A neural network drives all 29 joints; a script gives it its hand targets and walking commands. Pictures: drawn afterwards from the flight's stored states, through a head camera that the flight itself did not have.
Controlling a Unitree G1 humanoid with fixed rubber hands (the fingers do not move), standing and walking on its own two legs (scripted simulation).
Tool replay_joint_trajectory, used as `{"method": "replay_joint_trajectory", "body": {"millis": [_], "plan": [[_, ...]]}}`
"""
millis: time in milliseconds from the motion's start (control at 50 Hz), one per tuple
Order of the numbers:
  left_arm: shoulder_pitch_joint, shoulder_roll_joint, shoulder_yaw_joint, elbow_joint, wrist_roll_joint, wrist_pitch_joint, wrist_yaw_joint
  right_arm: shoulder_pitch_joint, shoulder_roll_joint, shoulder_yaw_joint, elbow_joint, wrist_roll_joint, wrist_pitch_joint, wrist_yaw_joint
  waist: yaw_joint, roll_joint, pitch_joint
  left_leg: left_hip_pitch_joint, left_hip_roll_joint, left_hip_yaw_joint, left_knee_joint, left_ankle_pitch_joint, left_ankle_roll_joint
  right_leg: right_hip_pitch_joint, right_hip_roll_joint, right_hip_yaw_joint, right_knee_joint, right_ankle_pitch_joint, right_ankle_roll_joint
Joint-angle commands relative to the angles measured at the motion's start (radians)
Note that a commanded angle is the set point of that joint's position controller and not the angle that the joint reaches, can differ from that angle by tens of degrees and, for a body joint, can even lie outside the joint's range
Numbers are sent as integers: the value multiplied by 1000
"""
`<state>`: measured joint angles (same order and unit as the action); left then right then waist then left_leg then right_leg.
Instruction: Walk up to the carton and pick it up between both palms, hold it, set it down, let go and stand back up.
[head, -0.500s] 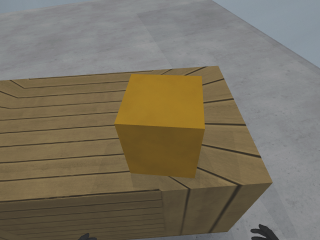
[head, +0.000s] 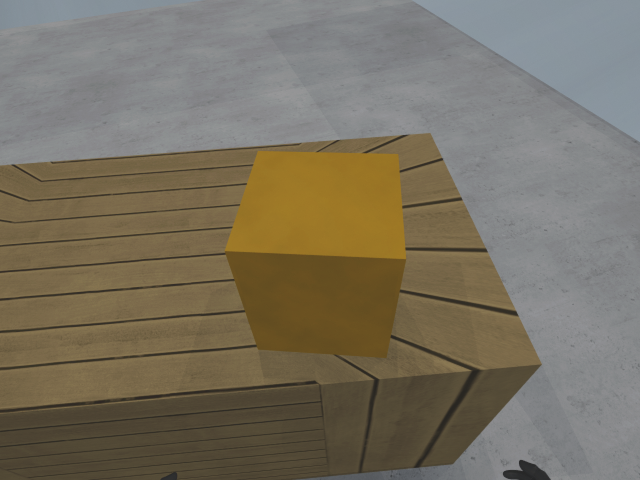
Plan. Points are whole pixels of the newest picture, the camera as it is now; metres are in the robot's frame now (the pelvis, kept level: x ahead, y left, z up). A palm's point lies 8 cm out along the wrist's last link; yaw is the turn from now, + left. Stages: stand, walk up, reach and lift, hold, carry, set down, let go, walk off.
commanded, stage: stand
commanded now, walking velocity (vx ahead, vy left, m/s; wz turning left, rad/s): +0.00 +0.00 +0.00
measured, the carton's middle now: (324, 257) +0.44 +0.02 +0.01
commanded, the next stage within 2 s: walk up in 0.44 s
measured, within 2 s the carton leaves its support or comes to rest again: neither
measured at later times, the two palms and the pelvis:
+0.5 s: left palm out of the picture +0.11 +0.24 -0.10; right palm out of the picture +0.10 -0.25 -0.10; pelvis +0.01 +0.00 +0.00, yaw -1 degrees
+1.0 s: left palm out of the picture +0.14 +0.25 -0.10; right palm out of the picture +0.10 -0.26 -0.11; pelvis +0.01 +0.00 -0.01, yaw +0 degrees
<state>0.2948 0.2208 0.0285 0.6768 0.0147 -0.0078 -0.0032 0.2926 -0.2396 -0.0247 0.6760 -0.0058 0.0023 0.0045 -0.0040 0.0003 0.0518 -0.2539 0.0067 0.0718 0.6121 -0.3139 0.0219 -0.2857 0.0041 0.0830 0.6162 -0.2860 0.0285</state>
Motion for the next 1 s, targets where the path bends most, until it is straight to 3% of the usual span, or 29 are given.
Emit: {"method": "replay_joint_trajectory", "body": {"millis": [0,80,140,180,220,240,260,300,320,340,380,420,460,500,540,660,760,840,880,900,920,960,980], "plan": [[7,136,40,-89,-1,-22,5,3,-143,-42,-83,-2,-20,-5,-2,-26,-13,2,94,-118,-170,-17,12,-53,-67,82,-147,63,-54],[21,132,36,-92,-1,-20,5,-2,-150,-36,-79,0,-22,-6,9,26,-15,-11,101,-127,-189,-7,20,-32,-57,73,-126,98,-52],[2,150,38,-88,1,-20,9,10,-138,-31,-80,4,-22,-6,-2,-35,-19,-7,103,-129,-180,15,16,-31,-58,80,-124,108,-51],[17,128,34,-79,-3,-21,8,10,-157,-35,-73,2,-25,-9,4,4,-45,6,111,-132,-184,52,19,-4,-52,71,-107,138,-49],[17,128,37,-83,1,-18,8,-1,-148,-37,-78,-1,-22,-10,6,-8,-32,-10,109,-123,-180,14,15,-8,-55,76,-118,128,-54],[18,132,34,-82,0,-19,9,3,-142,-35,-74,-1,-22,-10,9,5,-47,9,105,-120,-171,60,16,1,-58,76,-109,167,-53],[16,137,36,-83,-3,-19,10,-1,-138,-34,-78,2,-20,-8,4,-18,-47,23,105,-113,-159,63,17,-9,-64,87,-115,162,-57],[1,138,34,-79,-1,-16,7,11,-140,-34,-74,2,-15,-9,-10,-4,2,-3,97,-110,-177,-2,19,-53,-57,86,-130,95,-53],[-1,135,36,-77,0,-15,9,14,-141,-35,-73,4,-16,-9,-8,-25,17,-8,104,-121,-189,6,23,-50,-56,79,-125,94,-52],[14,126,34,-73,2,-16,9,17,-142,-34,-71,1,-18,-10,-1,8,-24,17,108,-116,-179,56,21,-27,-55,72,-111,145,-54],[17,139,33,-75,1,-16,11,10,-148,-32,-73,0,-19,-12,6,-13,-46,18,115,-121,-172,73,24,-4,-59,79,-111,154,-53],[-7,138,35,-76,0,-14,11,10,-147,-34,-76,1,-20,-12,-7,-6,-35,1,116,-124,-171,102,26,1,-51,74,-93,183,-51],[-3,137,27,-74,-4,-13,10,-7,-168,-30,-83,6,-20,-7,8,20,-46,-8,135,-127,-199,57,34,16,-51,64,-87,154,-45],[-6,142,27,-68,-1,-12,10,-1,-159,-29,-84,7,-18,-7,4,25,-18,-9,126,-123,-206,40,32,-7,-51,68,-97,139,-43],[-15,145,29,-67,-1,-14,10,12,-158,-29,-80,10,-19,-6,-4,-9,-25,-2,124,-124,-197,75,31,7,-51,66,-99,177,-45],[-17,155,27,-64,-4,-16,9,22,-152,-22,-70,5,-17,-4,-8,7,-48,31,106,-93,-177,94,20,4,-65,85,-116,188,-55],[-30,159,25,-63,-6,-13,8,26,-159,-22,-78,5,-20,-6,-7,-47,-54,52,119,-98,-162,156,24,7,-64,80,-106,230,-54],[-29,158,21,-62,-8,-10,8,13,-168,-25,-76,5,-16,-7,1,6,-30,47,113,-85,-169,111,22,-17,-64,88,-119,192,-53],[-38,162,25,-64,-9,-8,8,29,-157,-22,-66,4,-14,-6,-9,-31,-5,26,106,-91,-179,56,17,-28,-65,96,-140,137,-57],[-38,165,27,-64,-9,-7,9,28,-157,-21,-66,6,-15,-6,-8,-23,0,19,110,-90,-187,45,19,-30,-65,98,-142,130,-59],[-468,208,-3,-108,-12,123,22,-374,-76,-116,24,-78,-150,13,-5,55,14,-146,64,-17,-132,-112,-31,-115,17,-117,-22,-74,-75],[-370,144,-10,-163,-2,216,37,-274,-136,-134,53,-73,-197,52,3,34,22,-129,83,-2,-124,-107,-25,-67,24,-144,19,-29,-82],[-338,136,-8,-198,-3,237,31,-240,-136,-146,25,-64,-213,50,-9,7,-43,-64,75,6,-102,-67,-26,-71,21,-142,0,15,-79]]}}
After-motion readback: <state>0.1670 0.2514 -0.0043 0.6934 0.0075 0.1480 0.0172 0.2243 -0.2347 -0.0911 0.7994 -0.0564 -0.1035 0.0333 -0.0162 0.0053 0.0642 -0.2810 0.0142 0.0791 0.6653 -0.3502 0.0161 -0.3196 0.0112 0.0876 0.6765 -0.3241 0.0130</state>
